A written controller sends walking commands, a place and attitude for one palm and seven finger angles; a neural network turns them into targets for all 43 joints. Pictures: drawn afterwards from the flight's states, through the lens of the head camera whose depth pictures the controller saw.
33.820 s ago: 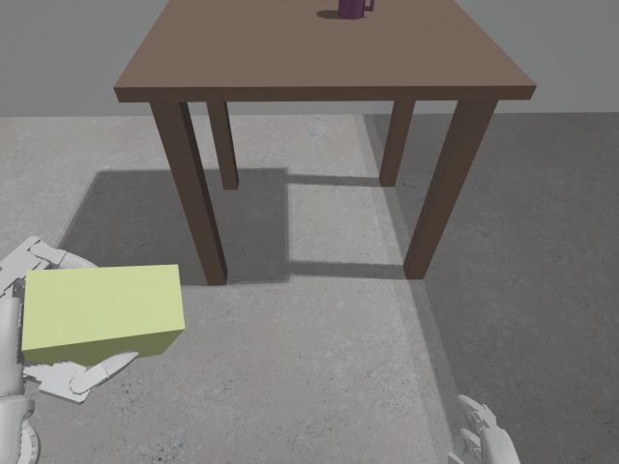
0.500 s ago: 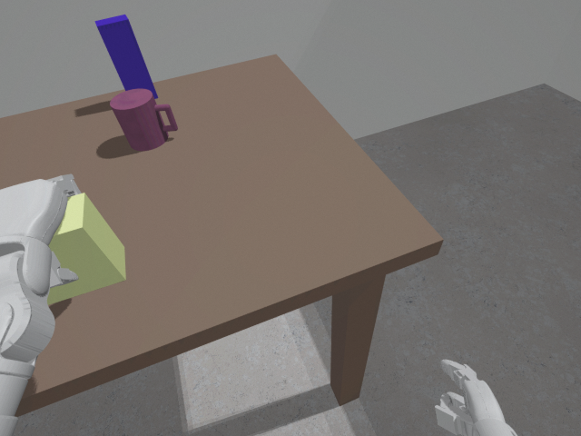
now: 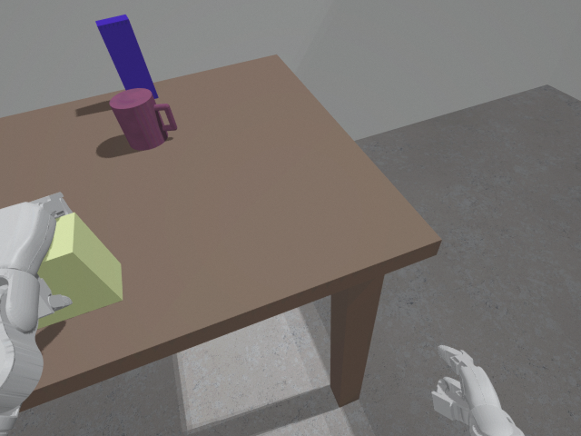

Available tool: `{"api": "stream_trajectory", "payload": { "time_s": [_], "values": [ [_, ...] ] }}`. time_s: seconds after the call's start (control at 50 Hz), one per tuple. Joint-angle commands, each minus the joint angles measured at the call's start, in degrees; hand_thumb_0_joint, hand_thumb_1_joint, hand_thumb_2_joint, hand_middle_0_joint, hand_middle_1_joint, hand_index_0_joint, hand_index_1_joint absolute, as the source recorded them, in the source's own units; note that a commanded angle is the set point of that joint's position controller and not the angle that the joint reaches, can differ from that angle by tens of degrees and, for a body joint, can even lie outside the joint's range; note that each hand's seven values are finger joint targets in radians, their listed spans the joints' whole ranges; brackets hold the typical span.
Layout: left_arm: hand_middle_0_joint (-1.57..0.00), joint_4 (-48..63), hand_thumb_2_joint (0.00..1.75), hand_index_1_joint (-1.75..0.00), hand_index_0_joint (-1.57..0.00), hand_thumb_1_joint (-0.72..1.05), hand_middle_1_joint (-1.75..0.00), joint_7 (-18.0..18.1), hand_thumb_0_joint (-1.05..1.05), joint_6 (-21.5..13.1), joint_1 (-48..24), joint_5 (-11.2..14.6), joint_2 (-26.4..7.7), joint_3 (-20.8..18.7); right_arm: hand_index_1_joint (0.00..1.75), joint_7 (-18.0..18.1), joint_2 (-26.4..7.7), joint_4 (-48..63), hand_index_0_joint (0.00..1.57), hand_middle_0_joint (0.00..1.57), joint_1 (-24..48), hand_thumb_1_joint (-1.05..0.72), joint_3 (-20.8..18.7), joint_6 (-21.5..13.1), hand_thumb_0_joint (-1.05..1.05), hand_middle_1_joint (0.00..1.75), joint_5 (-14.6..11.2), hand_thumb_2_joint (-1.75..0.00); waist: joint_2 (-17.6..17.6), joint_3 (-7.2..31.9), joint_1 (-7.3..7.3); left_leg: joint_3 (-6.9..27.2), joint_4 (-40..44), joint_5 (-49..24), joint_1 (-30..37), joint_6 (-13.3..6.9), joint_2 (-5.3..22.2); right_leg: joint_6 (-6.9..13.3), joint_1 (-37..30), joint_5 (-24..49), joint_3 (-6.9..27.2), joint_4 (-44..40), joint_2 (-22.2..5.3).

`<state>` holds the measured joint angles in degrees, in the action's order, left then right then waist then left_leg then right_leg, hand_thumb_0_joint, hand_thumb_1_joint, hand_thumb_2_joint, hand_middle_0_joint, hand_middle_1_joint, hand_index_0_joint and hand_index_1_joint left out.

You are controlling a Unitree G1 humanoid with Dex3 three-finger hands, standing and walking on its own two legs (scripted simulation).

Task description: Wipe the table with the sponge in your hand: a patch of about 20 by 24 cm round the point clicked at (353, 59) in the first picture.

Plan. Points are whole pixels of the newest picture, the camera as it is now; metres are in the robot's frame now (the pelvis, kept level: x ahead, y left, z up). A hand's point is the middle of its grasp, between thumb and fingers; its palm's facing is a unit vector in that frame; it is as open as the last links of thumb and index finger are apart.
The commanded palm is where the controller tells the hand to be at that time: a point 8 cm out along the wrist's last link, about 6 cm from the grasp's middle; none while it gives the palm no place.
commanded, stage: wipe back along the first lane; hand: left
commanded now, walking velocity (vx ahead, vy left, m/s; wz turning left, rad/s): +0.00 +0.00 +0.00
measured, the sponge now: (63, 282) +0.24 +0.34 +0.11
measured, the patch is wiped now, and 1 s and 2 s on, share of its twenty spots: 0.90 0.90 0.90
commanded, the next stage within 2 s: lift the sponge slowly off the table in 0.16 s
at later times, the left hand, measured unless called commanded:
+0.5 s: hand (36, 283) +0.21 +0.32 +0.16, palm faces +0.18 -0.05 -0.98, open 10.6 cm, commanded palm +0.16 +0.31 +0.21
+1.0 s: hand (40, 285) +0.20 +0.30 +0.17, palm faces +0.16 -0.07 -0.98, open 10.5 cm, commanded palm +0.16 +0.31 +0.25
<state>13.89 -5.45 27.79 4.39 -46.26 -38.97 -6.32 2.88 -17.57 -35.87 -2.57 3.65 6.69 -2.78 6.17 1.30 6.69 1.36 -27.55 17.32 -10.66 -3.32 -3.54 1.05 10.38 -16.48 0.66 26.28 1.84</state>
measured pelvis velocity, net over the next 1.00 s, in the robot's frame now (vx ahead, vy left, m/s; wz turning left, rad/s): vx -0.02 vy -0.01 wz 0.00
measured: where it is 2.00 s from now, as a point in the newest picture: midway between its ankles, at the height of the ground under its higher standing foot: outside the picture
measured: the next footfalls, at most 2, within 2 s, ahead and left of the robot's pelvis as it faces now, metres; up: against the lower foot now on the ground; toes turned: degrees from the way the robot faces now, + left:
none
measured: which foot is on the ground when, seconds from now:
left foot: down 0.00-1.00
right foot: down 0.00-1.00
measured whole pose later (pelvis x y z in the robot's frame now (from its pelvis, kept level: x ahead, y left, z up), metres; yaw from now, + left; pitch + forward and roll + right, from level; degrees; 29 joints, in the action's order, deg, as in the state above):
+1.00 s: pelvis -0.02 -0.01 +0.00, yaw +0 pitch -3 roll +0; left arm 23.8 -8.2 33.0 5.3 -45.3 -38.2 -1.6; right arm 3.8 -15.8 -36.0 0.7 5.8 5.9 -2.2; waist 5.8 0.5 9.4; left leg 1.4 -25.8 15.3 -7.7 -2.8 -3.2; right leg 1.7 7.7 -14.7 0.6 25.0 2.1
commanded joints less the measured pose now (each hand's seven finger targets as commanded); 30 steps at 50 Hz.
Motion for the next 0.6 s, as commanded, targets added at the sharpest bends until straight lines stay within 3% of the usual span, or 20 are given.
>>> {"api": "stream_trajectory", "payload": {
  "time_s": [0.0, 0.02, 0.04, 0.06, 0.08, 0.12, 0.14, 0.16, 0.18, 0.22, 0.24, 0.26, 0.28, 0.32, 0.36, 0.38, 0.46, 0.5, 0.56, 0.58],
  "values": [
    [-1.20, 8.52, 1.30, -1.60, -1.20, 0.10, -1.60, -1.97, 0.00, 1.24, 3.49, 2.41, -5.45, -2.40, 0.30, 0.10, -5.18, 10.49, 0.20, 0.20, 11.05, -0.90, -2.09, -3.67, 0.00, 0.30, -0.19, -0.90, -4.73, 10.30, 0.92, 0.74, 2.09, -26.08, -0.16, 1.33, 1.87, 1.38, -9.16, 21.81, -0.78, -0.30, -0.05],
    [-1.20, 9.71, 1.30, -1.60, -1.20, 0.10, -1.60, -1.78, 0.00, 1.15, 4.28, 2.15, -7.85, -4.66, 0.30, 0.04, -5.63, 10.34, 0.20, 0.20, 11.03, -0.90, -2.42, -3.64, 0.00, 0.30, 0.08, -0.90, -5.29, 11.11, 1.29, 0.92, 1.96, -26.73, -0.05, 1.50, 1.95, 1.40, -9.58, 22.78, -0.58, 0.03, -0.06],
    [-1.20, 10.48, 1.30, -1.60, -1.20, 0.10, -1.60, -1.81, 0.00, 1.38, 4.18, 2.11, -7.09, -3.96, 0.30, 0.05, -5.50, 10.56, 0.20, 0.20, 11.54, -0.90, -2.31, -3.50, 0.00, 0.30, 0.09, -0.90, -5.14, 10.56, 1.17, 0.94, 2.21, -26.82, -0.26, 1.59, 1.99, 1.34, -9.28, 22.35, -0.86, 0.01, -0.07],
    [-1.20, 10.55, 1.30, -1.60, -1.20, 0.10, -1.60, -1.64, 0.00, 2.39, 3.98, 2.11, -7.95, -4.95, 0.30, -0.39, -5.44, 11.41, 0.20, 0.20, 12.27, -0.90, -2.15, -3.84, 0.00, 0.30, -0.09, -0.90, -5.65, 9.73, 2.33, 1.34, 1.47, -26.81, -1.90, 1.64, 1.89, 1.68, -7.62, 22.15, -0.23, 0.71, 0.18],
    [-1.20, 11.57, 1.30, -1.60, -1.20, 0.10, -1.60, -1.88, 0.00, 2.41, 6.33, 2.77, -2.26, -0.59, 0.30, -0.49, -4.33, 11.40, 0.20, 0.20, 12.38, -0.90, -1.49, -3.94, 0.00, 0.30, -0.43, -0.90, -5.81, 9.04, 0.71, 0.95, 2.18, -26.14, -0.99, 1.41, 2.14, 1.25, -8.21, 20.70, -1.29, 0.12, 0.18],
    [-1.20, 14.26, 1.30, -1.60, -1.20, 0.10, -1.60, -1.21, 0.00, 2.27, 6.79, 2.63, -7.00, -4.62, 0.30, -0.31, -5.40, 10.96, 0.20, 0.20, 11.93, -0.90, -2.36, -3.82, 0.00, 0.30, -0.02, -0.90, -5.01, 9.30, 1.52, 1.11, 2.42, -25.05, -0.64, 1.64, 2.30, 1.37, -8.30, 20.39, -0.67, -0.15, 0.13],
    [-1.20, 13.95, 1.30, -1.60, -1.20, 0.10, -1.60, -0.93, 0.00, 2.39, 7.00, 2.50, -6.16, -4.19, 0.30, -0.26, -5.13, 10.85, 0.20, 0.20, 12.01, -0.90, -2.17, -3.77, 0.00, 0.30, 0.05, -0.90, -5.46, 8.55, 1.48, 1.03, 2.56, -25.01, -0.95, 1.72, 2.19, 1.39, -8.17, 20.40, -0.92, -0.19, 0.12],
    [-1.20, 13.73, 1.30, -1.60, -1.20, 0.10, -1.60, -0.55, 0.00, 3.48, 6.04, 2.71, -8.52, -6.17, 0.30, -0.63, -5.24, 11.74, 0.20, 0.20, 12.69, -0.90, -1.92, -3.94, 0.00, 0.30, -0.10, -0.90, -6.23, 7.99, 3.14, 1.46, 2.18, -24.53, -3.07, 1.86, 1.99, 1.76, -7.13, 20.17, -0.24, 0.71, 0.26],
    [-1.20, 13.50, 1.30, -1.60, -1.20, 0.10, -1.60, -0.64, 0.00, 3.53, 7.39, 2.65, -3.09, -1.80, 0.30, -0.59, -4.31, 11.22, 0.20, 0.20, 12.93, -0.90, -1.25, -3.92, 0.00, 0.30, -0.35, -0.90, -6.87, 7.70, 1.06, 0.97, 2.55, -23.73, -1.68, 1.64, 2.15, 1.43, -7.63, 18.78, -0.79, -0.02, 0.40],
    [-1.20, 15.38, 1.30, -1.60, -1.20, 0.10, -1.60, -0.02, 0.00, 3.50, 7.18, 1.94, -6.83, -4.63, 0.30, -0.30, -5.38, 10.78, 0.20, 0.20, 12.59, -0.90, -2.13, -3.60, 0.00, 0.30, -0.02, -0.90, -6.06, 8.15, 1.78, 1.11, 3.19, -22.54, -1.20, 1.93, 2.47, 1.59, -7.76, 17.63, -0.38, -0.46, 0.27],
    [-1.20, 15.26, 1.30, -1.60, -1.20, 0.10, -1.60, 0.12, 0.00, 3.80, 6.35, 1.53, -5.67, -3.31, 0.30, -0.18, -5.18, 10.69, 0.20, 0.20, 12.97, -0.90, -1.97, -3.54, 0.00, 0.30, -0.01, -0.90, -5.23, 7.78, 1.54, 0.97, 3.18, -22.67, -1.08, 1.98, 2.25, 1.66, -7.49, 17.65, -0.40, -0.55, 0.28],
    [-1.20, 16.52, 1.30, -1.60, -1.20, 0.10, -1.60, 0.44, 0.00, 4.69, 3.85, 1.26, -6.85, -4.08, 0.30, -0.51, -4.94, 11.68, 0.20, 0.20, 13.79, -0.90, -1.58, -3.87, 0.00, 0.30, -0.26, -0.90, -5.11, 8.02, 2.69, 1.59, 2.99, -23.09, -2.31, 2.08, 2.33, 2.02, -6.59, 17.09, -0.06, 0.25, 0.57],
    [-1.20, 16.98, 1.30, -1.60, -1.20, 0.10, -1.60, 0.43, 0.00, 4.54, 3.96, 1.42, -2.33, -0.24, 0.30, -0.38, -4.10, 11.24, 0.20, 0.20, 13.62, -0.90, -1.07, -4.15, 0.00, 0.30, -0.37, -0.90, -5.35, 8.72, 1.14, 1.31, 2.84, -24.04, -0.57, 1.68, 2.33, 1.78, -7.26, 17.17, -0.61, -0.11, 0.56],
    [-1.20, 18.32, 1.30, -1.60, -1.20, 0.10, -1.60, 0.84, 0.00, 4.54, 4.43, 0.91, -6.90, -3.92, 0.30, -0.08, -4.99, 10.71, 0.20, 0.20, 13.48, -0.90, -1.79, -3.74, 0.00, 0.30, 0.07, -0.90, -4.02, 9.08, 1.99, 1.56, 3.51, -23.96, -0.17, 2.15, 2.70, 1.94, -7.98, 17.24, -0.38, -0.38, 0.44],
    [-1.20, 18.38, 1.30, -1.60, -1.20, 0.10, -1.60, 1.03, 0.00, 5.36, -1.16, 0.20, -6.65, -2.90, 0.30, 0.13, -4.38, 11.52, 0.20, 0.20, 14.76, -0.90, -1.15, -4.29, 0.00, 0.30, -0.17, -0.90, -4.39, 8.53, 2.16, 1.95, 3.33, -23.41, -0.94, 1.99, 2.52, 2.27, -6.32, 16.01, -0.03, -0.15, 0.96],
    [-1.20, 17.90, 1.30, -1.60, -1.20, 0.10, -1.60, 1.01, 0.00, 5.16, -1.12, 0.23, -3.65, -0.16, 0.30, 0.31, -3.92, 11.03, 0.20, 0.20, 13.96, -0.90, -0.70, -4.51, 0.00, 0.30, -0.22, -0.90, -4.62, 8.74, 1.14, 1.51, 3.30, -23.51, 0.03, 1.77, 2.50, 2.06, -6.88, 15.49, -0.75, -0.38, 0.76],
    [-1.20, 20.22, 1.30, -1.60, -1.20, 0.10, -1.60, 1.07, 0.00, 5.26, -4.96, -0.95, -7.06, -2.25, 0.30, 0.73, -3.89, 11.37, 0.20, 0.20, 16.23, -0.90, -0.55, -4.67, 0.00, 0.30, 0.04, -0.90, -2.64, 10.06, 1.97, 2.44, 4.31, -23.20, 0.87, 2.10, 2.71, 2.66, -7.31, 14.47, 0.07, -0.89, 1.36],
    [-1.20, 17.20, 1.30, -1.60, -1.20, 0.10, -1.60, 0.95, 0.00, 5.22, -3.15, -0.61, -6.13, -1.49, 0.30, 0.93, -4.02, 9.97, 0.20, 0.20, 14.05, -0.90, -0.73, -4.50, 0.00, 0.30, 0.22, -0.90, -2.48, 8.72, 1.39, 1.90, 4.29, -23.79, 0.85, 2.19, 2.83, 2.46, -7.27, 14.83, -0.69, -1.14, 0.91],
    [-1.20, 21.87, 1.30, -1.60, -1.20, 0.10, -1.60, 0.72, 0.00, 5.39, -7.51, -1.71, -7.65, -2.03, 0.30, 0.98, -3.50, 11.40, 0.20, 0.20, 17.16, -0.90, -0.25, -4.78, 0.00, 0.30, 0.13, -0.90, -1.09, 10.85, 2.08, 2.62, 4.56, -24.54, 2.09, 2.06, 2.75, 2.90, -7.73, 14.70, 0.37, -1.30, 1.53],
    [-1.20, 20.98, 1.30, -1.60, -1.20, 0.10, -1.60, 0.70, 0.00, 5.17, -8.11, -1.36, -6.15, -0.59, 0.30, 1.06, -3.43, 11.18, 0.20, 0.20, 15.04, -0.90, -0.12, -5.06, 0.00, 0.30, 0.29, -0.90, -2.08, 11.41, 1.92, 2.07, 3.98, -25.80, 1.83, 1.92, 2.59, 2.65, -8.39, 15.39, -0.71, -0.81, 0.84]
  ]
}}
